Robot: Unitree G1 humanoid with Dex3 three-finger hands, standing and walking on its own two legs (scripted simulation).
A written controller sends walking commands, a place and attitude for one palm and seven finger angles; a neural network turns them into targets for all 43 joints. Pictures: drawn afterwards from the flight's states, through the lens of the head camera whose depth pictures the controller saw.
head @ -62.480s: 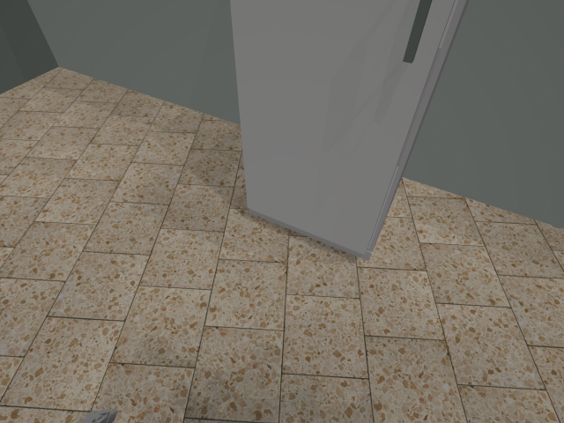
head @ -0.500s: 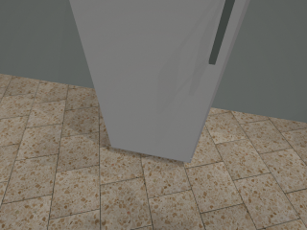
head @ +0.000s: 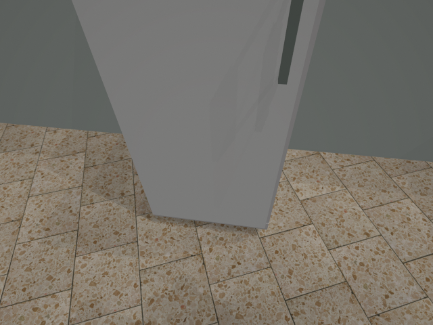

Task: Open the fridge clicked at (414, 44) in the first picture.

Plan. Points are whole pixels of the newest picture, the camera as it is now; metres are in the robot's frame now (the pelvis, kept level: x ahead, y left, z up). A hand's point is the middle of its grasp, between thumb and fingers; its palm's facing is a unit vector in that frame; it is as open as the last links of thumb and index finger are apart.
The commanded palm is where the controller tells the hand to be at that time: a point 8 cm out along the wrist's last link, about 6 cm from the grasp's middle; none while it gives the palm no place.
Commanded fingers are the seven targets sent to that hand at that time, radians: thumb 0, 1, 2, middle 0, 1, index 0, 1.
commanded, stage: take the last steps up to it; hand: right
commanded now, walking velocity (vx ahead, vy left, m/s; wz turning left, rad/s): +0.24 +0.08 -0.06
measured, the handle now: (292, 22) +0.64 -0.12 +0.27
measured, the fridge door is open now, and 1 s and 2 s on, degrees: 0 0 0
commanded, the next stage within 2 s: come to a stop and stand still in 0.52 s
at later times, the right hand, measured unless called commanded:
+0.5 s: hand out of the picture +0.06 -0.12 -0.18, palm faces +0.15 +0.98 -0.13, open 7.3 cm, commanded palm none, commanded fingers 0.00 -0.90 -0.90 0.20 0.30 0.20 0.30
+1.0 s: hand (292, 312) +0.20 -0.14 -0.17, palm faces +0.14 +0.97 -0.22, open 7.3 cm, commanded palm none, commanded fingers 0.00 -0.90 -0.90 0.20 0.30 0.20 0.30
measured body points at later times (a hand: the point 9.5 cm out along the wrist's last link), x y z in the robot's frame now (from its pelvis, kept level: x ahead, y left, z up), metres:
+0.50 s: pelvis +0.09 +0.03 +0.00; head +0.11 +0.02 +0.45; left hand +0.12 +0.27 -0.15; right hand +0.05 -0.18 -0.16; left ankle +0.03 +0.14 -0.73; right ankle +0.12 -0.09 -0.72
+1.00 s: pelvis +0.18 +0.05 +0.00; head +0.22 +0.03 +0.45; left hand +0.23 +0.28 -0.15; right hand +0.19 -0.20 -0.16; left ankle +0.18 +0.16 -0.73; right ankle +0.14 -0.07 -0.73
